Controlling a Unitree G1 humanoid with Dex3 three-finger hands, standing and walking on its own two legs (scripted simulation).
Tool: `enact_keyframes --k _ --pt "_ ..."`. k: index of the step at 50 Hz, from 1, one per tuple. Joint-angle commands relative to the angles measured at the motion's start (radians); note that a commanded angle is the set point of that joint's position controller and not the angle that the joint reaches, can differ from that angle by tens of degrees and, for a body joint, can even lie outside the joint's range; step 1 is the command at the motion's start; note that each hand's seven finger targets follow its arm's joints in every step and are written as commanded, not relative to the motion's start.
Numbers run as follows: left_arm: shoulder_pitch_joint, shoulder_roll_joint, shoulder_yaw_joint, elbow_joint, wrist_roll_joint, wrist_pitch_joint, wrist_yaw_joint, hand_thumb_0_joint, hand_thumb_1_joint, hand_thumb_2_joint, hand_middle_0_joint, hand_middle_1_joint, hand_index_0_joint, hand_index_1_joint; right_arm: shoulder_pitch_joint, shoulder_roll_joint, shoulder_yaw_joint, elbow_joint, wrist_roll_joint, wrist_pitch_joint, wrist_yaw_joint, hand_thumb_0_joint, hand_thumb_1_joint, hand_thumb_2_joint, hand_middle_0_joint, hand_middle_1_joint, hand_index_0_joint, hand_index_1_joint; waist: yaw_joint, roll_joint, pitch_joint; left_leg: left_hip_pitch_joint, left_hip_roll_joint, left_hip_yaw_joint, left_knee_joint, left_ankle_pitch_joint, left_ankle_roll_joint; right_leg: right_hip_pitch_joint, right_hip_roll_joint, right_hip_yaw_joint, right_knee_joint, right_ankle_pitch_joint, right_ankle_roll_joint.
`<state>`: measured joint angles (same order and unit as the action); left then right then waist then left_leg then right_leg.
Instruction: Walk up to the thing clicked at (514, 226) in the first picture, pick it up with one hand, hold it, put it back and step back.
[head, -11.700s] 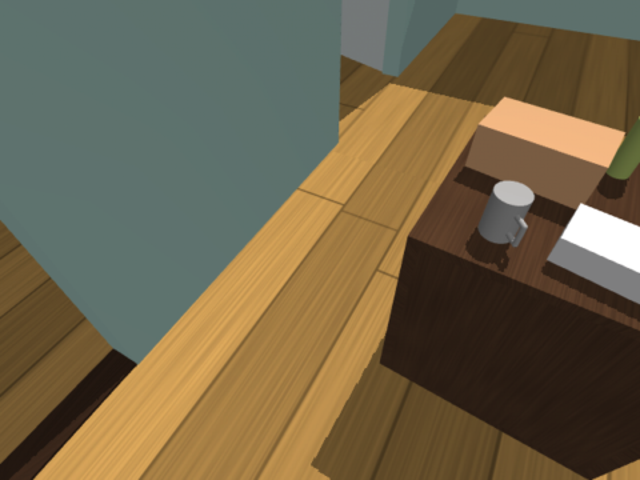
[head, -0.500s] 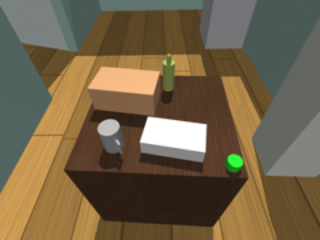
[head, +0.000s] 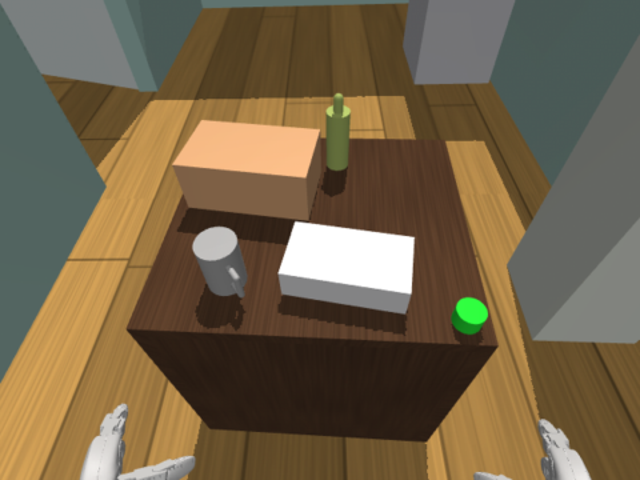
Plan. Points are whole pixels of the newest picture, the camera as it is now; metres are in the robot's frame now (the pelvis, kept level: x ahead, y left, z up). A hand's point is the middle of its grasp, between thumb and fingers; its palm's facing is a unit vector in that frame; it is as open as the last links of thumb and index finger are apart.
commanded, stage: rise first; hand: left
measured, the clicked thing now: (225, 268) +0.49 +0.20 -0.09
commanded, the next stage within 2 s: go down in 1.14 s
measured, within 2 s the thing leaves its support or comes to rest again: neither
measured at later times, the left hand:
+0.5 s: hand (131, 447) +0.18 +0.26 -0.04, palm faces +0.27 -0.89 -0.36, open 17.4 cm
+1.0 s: hand (119, 444) +0.18 +0.25 +0.00, palm faces +0.29 -0.88 -0.37, open 17.5 cm
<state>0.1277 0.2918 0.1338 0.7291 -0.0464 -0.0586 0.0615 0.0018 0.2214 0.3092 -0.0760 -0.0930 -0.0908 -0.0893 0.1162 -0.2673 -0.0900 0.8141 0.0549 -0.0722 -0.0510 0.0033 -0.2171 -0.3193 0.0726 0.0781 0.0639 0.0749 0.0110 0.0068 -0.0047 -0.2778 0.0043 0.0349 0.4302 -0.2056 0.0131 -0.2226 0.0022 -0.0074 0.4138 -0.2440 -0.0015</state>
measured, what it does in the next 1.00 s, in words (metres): stands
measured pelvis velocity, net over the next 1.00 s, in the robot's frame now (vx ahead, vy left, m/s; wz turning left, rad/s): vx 0.01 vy -0.01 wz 0.01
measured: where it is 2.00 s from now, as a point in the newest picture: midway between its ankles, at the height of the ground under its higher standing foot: outside the picture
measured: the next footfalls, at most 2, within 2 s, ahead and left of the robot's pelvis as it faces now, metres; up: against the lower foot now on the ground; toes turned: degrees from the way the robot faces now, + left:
none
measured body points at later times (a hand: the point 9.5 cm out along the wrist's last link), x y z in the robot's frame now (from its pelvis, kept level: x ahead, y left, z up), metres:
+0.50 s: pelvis +0.01 -0.01 +0.00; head +0.02 -0.02 +0.45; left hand +0.17 +0.30 -0.02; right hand +0.17 -0.25 -0.10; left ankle +0.01 +0.11 -0.74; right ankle -0.02 -0.12 -0.74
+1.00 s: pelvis +0.01 -0.01 +0.00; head +0.01 -0.02 +0.45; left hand +0.16 +0.30 +0.02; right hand +0.17 -0.26 -0.10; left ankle +0.01 +0.11 -0.74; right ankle -0.02 -0.12 -0.74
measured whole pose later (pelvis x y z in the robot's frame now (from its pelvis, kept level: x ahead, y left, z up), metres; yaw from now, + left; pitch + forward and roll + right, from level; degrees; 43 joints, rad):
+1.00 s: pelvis +0.01 -0.01 +0.00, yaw +1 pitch -2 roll +0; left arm 0.40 0.30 0.20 0.16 -0.05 -0.10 0.05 -0.02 -0.55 0.06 -0.06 -0.05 -0.05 -0.07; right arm 0.21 -0.23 -0.07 0.67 0.02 -0.06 -0.06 -0.01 0.51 -0.06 0.06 0.05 0.05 0.05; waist 0.04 0.03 0.04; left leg -0.15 0.01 0.02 0.38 -0.20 0.00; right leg -0.09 0.01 -0.02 0.38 -0.25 -0.01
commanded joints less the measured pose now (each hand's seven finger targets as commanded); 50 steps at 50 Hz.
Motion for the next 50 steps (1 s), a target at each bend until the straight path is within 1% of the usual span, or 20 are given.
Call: enact_keyframes --k 1,7,17,18,21,22,24,25,26,28,30,31,35,37,39,42,45,48,49,50 --pt "-0.037 0.200 0.081 -0.230 -0.009 -0.024 0.029 0.000 -0.342 0.085 -0.051 -0.056 -0.054 -0.054 -0.039 -0.143 -0.030 -0.190 0.004 -0.018 -0.018 0.000 0.332 -0.091 0.051 0.052 0.051 0.052 0.010 0.005 -0.118 0.103 0.003 0.004 -0.055 0.162 -0.003 0.021 -0.002 -0.020 -0.054 0.169 -0.014" --pt "-0.014 0.185 0.061 -0.399 0.000 -0.040 0.041 0.000 -0.552 0.041 -0.052 -0.051 -0.045 -0.059 -0.026 -0.130 -0.019 -0.308 -0.003 -0.034 -0.031 0.000 0.509 -0.044 0.051 0.051 0.051 0.051 0.005 0.021 -0.144 0.157 0.006 0.003 -0.057 0.198 0.000 0.062 -0.005 -0.014 -0.054 0.208 -0.016" --pt "0.142 0.224 0.146 -0.503 -0.001 -0.040 0.036 0.000 -0.555 0.041 -0.050 -0.047 -0.041 -0.056 0.107 -0.110 -0.009 -0.286 -0.017 -0.019 -0.027 0.000 0.529 -0.041 0.051 0.051 0.051 0.051 0.020 0.032 -0.094 0.176 0.002 0.008 -0.062 0.244 0.002 0.092 -0.007 -0.021 -0.062 0.258 -0.014" --pt "0.137 0.191 0.111 -0.528 -0.002 -0.041 0.029 0.000 -0.544 0.039 -0.048 -0.048 -0.043 -0.054 0.084 -0.118 -0.018 -0.310 -0.016 -0.020 -0.026 0.000 0.534 -0.041 0.051 0.052 0.051 0.052 0.013 0.029 -0.092 0.182 0.003 0.008 -0.062 0.252 0.001 0.089 -0.006 -0.020 -0.061 0.267 -0.014" --pt "0.116 0.177 0.108 -0.563 -0.005 -0.040 0.024 0.000 -0.547 0.042 -0.048 -0.050 -0.042 -0.056 0.016 -0.096 -0.002 -0.324 -0.015 -0.021 -0.021 0.000 0.539 -0.041 0.051 0.052 0.051 0.052 0.019 0.019 -0.066 0.177 0.006 0.004 -0.069 0.234 0.001 0.082 -0.004 -0.023 -0.068 0.244 -0.014" --pt "0.112 0.188 0.118 -0.573 -0.005 -0.041 0.025 0.000 -0.553 0.045 -0.049 -0.049 -0.041 -0.059 0.024 -0.129 -0.035 -0.314 -0.018 -0.021 -0.025 0.000 0.536 -0.041 0.051 0.052 0.051 0.052 0.011 0.028 -0.076 0.190 0.008 0.004 -0.070 0.236 0.001 0.088 -0.003 -0.021 -0.068 0.246 -0.015" --pt "0.121 0.198 0.132 -0.591 -0.004 -0.046 0.025 0.000 -0.555 0.046 -0.050 -0.049 -0.041 -0.060 0.023 -0.080 0.008 -0.308 -0.018 -0.020 -0.022 0.000 0.536 -0.041 0.051 0.051 0.051 0.051 0.023 0.018 -0.064 0.186 0.006 0.002 -0.070 0.232 0.004 0.091 -0.006 -0.022 -0.073 0.239 -0.012" --pt "0.117 0.151 0.086 -0.615 -0.003 -0.049 0.019 0.000 -0.565 0.052 -0.053 -0.055 -0.042 -0.066 0.011 -0.059 0.021 -0.303 -0.019 -0.022 -0.020 0.000 0.528 -0.045 0.051 0.052 0.051 0.052 0.020 0.016 -0.074 0.191 0.006 0.003 -0.070 0.239 0.005 0.092 -0.006 -0.023 -0.070 0.251 -0.012" --pt "0.118 0.206 0.137 -0.631 -0.007 -0.055 0.024 0.000 -0.556 0.051 -0.049 -0.049 -0.038 -0.061 0.013 -0.101 -0.013 -0.303 -0.017 -0.025 -0.025 0.000 0.543 -0.041 0.051 0.052 0.051 0.052 0.020 0.026 -0.077 0.194 0.004 0.003 -0.069 0.230 0.005 0.092 -0.007 -0.021 -0.071 0.240 -0.012" --pt "0.157 0.195 0.134 -0.644 -0.005 -0.060 0.020 0.000 -0.558 0.050 -0.050 -0.048 -0.037 -0.061 0.013 -0.086 0.004 -0.314 -0.020 -0.025 -0.022 0.000 0.542 -0.040 0.051 0.051 0.051 0.051 0.026 0.006 -0.084 0.198 0.004 0.002 -0.067 0.242 0.006 0.105 -0.008 -0.024 -0.072 0.252 -0.010" --pt "0.169 0.197 0.139 -0.651 -0.005 -0.060 0.018 0.000 -0.564 0.047 -0.053 -0.051 -0.042 -0.063 0.026 -0.141 -0.043 -0.317 -0.025 -0.026 -0.028 0.000 0.530 -0.044 0.051 0.052 0.050 0.052 0.014 -0.006 -0.085 0.207 0.005 0.003 -0.068 0.242 0.006 0.106 -0.005 -0.024 -0.073 0.253 -0.009" --pt "0.168 0.194 0.145 -0.668 -0.004 -0.066 0.017 0.000 -0.568 0.048 -0.054 -0.050 -0.042 -0.063 0.032 -0.092 -0.006 -0.298 -0.023 -0.024 -0.022 0.000 0.525 -0.045 0.051 0.052 0.051 0.052 0.029 0.017 -0.074 0.203 0.003 0.002 -0.073 0.241 0.004 0.105 -0.005 -0.025 -0.072 0.248 -0.013" --pt "0.198 0.228 0.183 -0.683 -0.004 -0.070 0.018 0.000 -0.575 0.055 -0.057 -0.056 -0.046 -0.069 0.048 -0.092 -0.013 -0.288 -0.026 -0.017 -0.023 0.000 0.515 -0.052 0.051 0.052 0.051 0.052 0.034 0.012 -0.077 0.199 0.000 0.005 -0.072 0.252 0.008 0.116 -0.011 -0.024 -0.077 0.268 -0.009" --pt "0.184 0.182 0.139 -0.719 -0.007 -0.080 0.008 0.000 -0.575 0.055 -0.057 -0.056 -0.045 -0.069 0.017 -0.086 -0.008 -0.307 -0.023 -0.020 -0.020 0.000 0.517 -0.052 0.051 0.052 0.051 0.052 0.024 0.030 -0.070 0.205 -0.003 0.008 -0.072 0.249 0.007 0.105 -0.014 -0.020 -0.075 0.268 -0.009" --pt "0.194 0.212 0.174 -0.713 -0.007 -0.080 0.013 0.000 -0.573 0.058 -0.056 -0.056 -0.044 -0.069 0.036 -0.107 -0.033 -0.288 -0.027 -0.017 -0.024 0.000 0.523 -0.052 0.051 0.052 0.051 0.052 0.024 0.025 -0.064 0.203 0.001 0.007 -0.076 0.242 0.007 0.107 -0.012 -0.024 -0.081 0.257 -0.010" --pt "0.192 0.191 0.156 -0.748 -0.008 -0.088 0.007 0.000 -0.567 0.055 -0.054 -0.054 -0.044 -0.065 0.025 -0.079 -0.007 -0.281 -0.024 -0.020 -0.020 0.000 0.528 -0.052 0.051 0.053 0.051 0.053 0.029 0.038 -0.041 0.199 -0.002 0.006 -0.084 0.217 0.008 0.099 -0.011 -0.024 -0.085 0.231 -0.012" --pt "0.196 0.194 0.156 -0.756 -0.009 -0.093 0.006 0.000 -0.570 0.060 -0.055 -0.056 -0.044 -0.068 -0.016 -0.127 -0.042 -0.345 -0.024 -0.030 -0.024 0.000 0.529 -0.054 0.051 0.053 0.051 0.053 0.015 0.006 -0.058 0.207 0.001 0.001 -0.083 0.205 0.009 0.100 -0.010 -0.027 -0.090 0.215 -0.010" --pt "0.204 0.191 0.161 -0.765 -0.010 -0.103 0.000 0.000 -0.568 0.061 -0.054 -0.052 -0.041 -0.066 0.042 -0.074 -0.008 -0.269 -0.024 -0.026 -0.017 0.000 0.535 -0.052 0.051 0.053 0.051 0.053 0.024 0.034 -0.011 0.192 -0.003 0.005 -0.093 0.159 0.008 0.078 -0.009 -0.026 -0.099 0.168 -0.013" --pt "0.213 0.206 0.175 -0.767 -0.008 -0.104 0.002 0.000 -0.575 0.066 -0.056 -0.056 -0.043 -0.070 0.053 -0.119 -0.053 -0.266 -0.029 -0.029 -0.023 0.000 0.529 -0.057 0.051 0.053 0.051 0.053 0.018 0.017 -0.030 0.197 0.001 0.003 -0.091 0.171 0.008 0.085 -0.008 -0.029 -0.096 0.183 -0.011" --pt "0.220 0.197 0.166 -0.777 -0.009 -0.104 0.002 0.000 -0.572 0.064 -0.055 -0.055 -0.043 -0.068 0.037 -0.110 -0.039 -0.289 -0.027 -0.032 -0.021 0.000 0.528 -0.057 0.051 0.053 0.051 0.053 0.023 0.012 -0.046 0.202 0.001 0.000 -0.092 0.181 0.008 0.094 -0.006 -0.031 -0.093 0.190 -0.013"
